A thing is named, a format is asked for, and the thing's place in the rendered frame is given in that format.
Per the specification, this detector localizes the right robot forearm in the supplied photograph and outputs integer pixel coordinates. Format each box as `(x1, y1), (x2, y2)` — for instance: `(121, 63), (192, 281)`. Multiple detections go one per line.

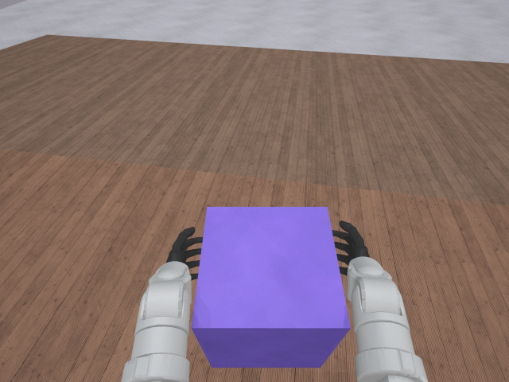
(347, 256), (428, 382)

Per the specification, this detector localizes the left robot forearm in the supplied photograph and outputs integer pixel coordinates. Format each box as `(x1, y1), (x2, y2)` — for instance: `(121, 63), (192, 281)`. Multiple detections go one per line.
(121, 261), (192, 382)

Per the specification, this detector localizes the robot left hand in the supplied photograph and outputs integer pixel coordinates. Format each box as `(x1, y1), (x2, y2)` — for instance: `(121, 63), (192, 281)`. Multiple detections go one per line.
(166, 227), (203, 280)

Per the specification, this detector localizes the robot right hand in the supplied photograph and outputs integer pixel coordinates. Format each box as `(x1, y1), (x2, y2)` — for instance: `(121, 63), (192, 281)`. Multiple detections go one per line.
(332, 220), (370, 276)

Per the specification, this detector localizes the carton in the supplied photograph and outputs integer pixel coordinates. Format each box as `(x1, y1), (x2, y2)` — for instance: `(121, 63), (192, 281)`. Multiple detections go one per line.
(191, 207), (351, 368)

